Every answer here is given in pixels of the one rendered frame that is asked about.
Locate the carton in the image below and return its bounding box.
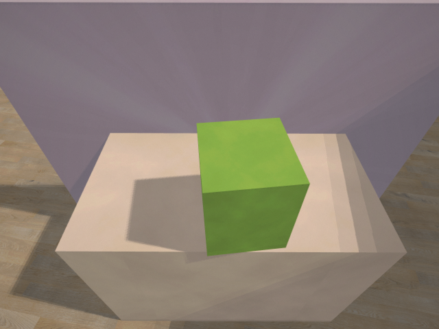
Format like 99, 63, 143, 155
197, 118, 310, 256

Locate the pedestal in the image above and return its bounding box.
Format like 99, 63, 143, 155
55, 133, 407, 321

